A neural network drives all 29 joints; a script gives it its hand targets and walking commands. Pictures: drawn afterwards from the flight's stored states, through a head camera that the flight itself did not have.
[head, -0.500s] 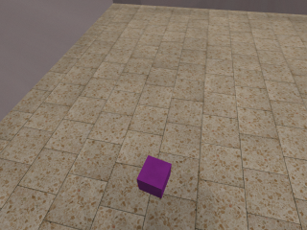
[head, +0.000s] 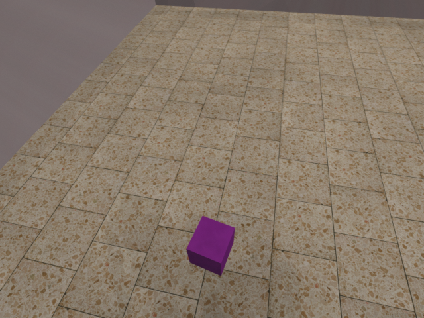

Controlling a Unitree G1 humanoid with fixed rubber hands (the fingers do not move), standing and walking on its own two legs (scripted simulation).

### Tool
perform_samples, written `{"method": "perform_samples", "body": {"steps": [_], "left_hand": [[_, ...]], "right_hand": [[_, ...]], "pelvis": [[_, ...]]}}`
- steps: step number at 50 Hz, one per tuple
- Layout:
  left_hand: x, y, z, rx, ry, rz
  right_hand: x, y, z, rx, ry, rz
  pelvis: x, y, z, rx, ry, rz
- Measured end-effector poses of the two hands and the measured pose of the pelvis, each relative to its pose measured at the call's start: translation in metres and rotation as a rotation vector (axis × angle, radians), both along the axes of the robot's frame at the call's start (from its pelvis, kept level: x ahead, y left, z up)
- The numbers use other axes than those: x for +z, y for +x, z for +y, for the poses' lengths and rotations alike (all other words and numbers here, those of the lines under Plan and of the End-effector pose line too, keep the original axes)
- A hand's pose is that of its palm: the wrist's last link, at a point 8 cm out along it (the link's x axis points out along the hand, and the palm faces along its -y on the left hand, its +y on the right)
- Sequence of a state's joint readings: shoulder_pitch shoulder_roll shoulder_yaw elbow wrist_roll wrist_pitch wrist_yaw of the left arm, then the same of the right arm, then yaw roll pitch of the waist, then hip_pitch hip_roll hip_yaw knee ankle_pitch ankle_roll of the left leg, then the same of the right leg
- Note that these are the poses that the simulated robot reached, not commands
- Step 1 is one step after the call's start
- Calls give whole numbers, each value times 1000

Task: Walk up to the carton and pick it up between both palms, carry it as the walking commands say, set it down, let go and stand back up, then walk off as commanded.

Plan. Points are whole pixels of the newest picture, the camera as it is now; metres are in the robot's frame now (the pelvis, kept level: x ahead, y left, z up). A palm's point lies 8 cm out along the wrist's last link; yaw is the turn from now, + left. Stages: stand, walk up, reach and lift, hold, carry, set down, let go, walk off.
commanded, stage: walk up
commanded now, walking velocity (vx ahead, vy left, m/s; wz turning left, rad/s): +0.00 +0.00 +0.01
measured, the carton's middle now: (211, 245) +0.52 +0.04 -0.69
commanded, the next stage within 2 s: none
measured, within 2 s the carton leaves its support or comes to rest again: neither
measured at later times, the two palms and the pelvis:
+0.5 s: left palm out of the picture -0.06 +0.17 -0.14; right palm out of the picture -0.05 -0.22 -0.15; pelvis +0.00 -0.02 +0.00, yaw +0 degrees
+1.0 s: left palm out of the picture -0.06 +0.33 -0.08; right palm (317, 316) +0.15 -0.19 -0.14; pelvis +0.04 +0.07 +0.00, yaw -11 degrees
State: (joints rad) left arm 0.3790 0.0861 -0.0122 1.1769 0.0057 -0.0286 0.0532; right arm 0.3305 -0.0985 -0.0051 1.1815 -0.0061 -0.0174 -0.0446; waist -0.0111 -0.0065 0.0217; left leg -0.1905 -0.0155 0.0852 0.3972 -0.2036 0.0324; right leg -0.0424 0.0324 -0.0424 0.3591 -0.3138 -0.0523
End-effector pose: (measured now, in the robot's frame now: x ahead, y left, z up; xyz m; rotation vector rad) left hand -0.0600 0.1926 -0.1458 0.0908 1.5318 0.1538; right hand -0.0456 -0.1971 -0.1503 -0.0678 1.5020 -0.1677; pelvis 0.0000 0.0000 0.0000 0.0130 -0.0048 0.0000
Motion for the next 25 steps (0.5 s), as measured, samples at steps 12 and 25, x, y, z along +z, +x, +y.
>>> {"method": "perform_samples", "body": {"steps": [12,25], "left_hand": [[1,-1,-10,2,3,-2],[2,-4,-20,7,6,-1]], "right_hand": [[-1,-3,-8,-3,5,12],[-2,-5,-18,-4,8,20]], "pelvis": [[0,1,-10,-1,2,-1],[-1,1,-20,-3,3,-1]]}}
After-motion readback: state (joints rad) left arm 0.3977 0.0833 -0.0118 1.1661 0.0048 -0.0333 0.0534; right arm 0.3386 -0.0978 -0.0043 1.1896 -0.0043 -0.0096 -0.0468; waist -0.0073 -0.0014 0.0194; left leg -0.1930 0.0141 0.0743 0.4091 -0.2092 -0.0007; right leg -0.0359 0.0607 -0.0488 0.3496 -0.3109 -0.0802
